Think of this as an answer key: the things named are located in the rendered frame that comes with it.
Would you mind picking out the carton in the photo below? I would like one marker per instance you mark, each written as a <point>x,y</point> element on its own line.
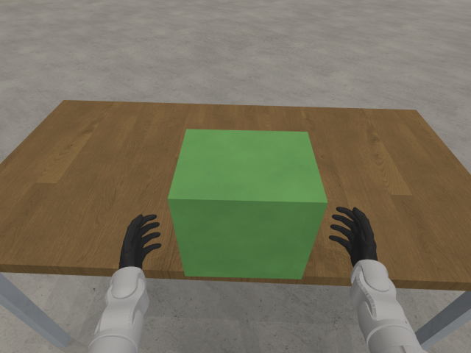
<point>246,203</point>

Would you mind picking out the right robot forearm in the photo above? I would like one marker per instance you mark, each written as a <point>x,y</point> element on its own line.
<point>380,316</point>

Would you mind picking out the robot left hand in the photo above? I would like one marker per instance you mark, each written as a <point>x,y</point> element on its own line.
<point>133,251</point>

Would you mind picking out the table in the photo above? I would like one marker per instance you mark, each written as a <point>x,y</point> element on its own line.
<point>71,188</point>

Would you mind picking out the left robot forearm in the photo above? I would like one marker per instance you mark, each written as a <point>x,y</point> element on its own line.
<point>121,324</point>

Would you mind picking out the robot right hand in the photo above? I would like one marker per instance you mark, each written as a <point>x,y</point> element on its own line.
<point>361,244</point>

